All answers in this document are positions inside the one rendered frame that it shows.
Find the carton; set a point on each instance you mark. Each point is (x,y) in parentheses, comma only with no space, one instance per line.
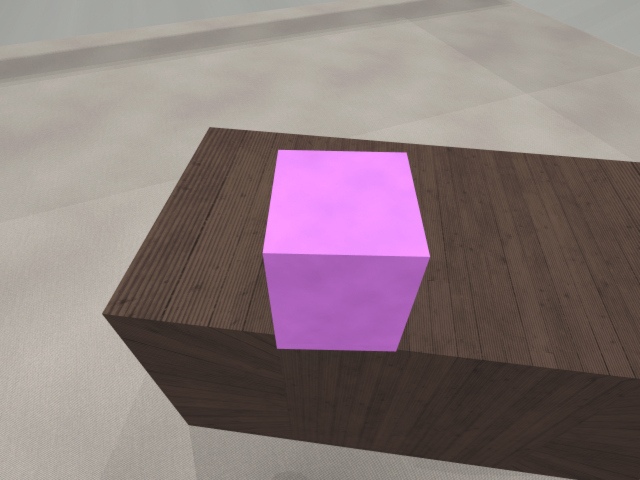
(345,249)

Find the pedestal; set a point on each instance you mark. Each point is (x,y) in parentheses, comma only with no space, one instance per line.
(522,348)

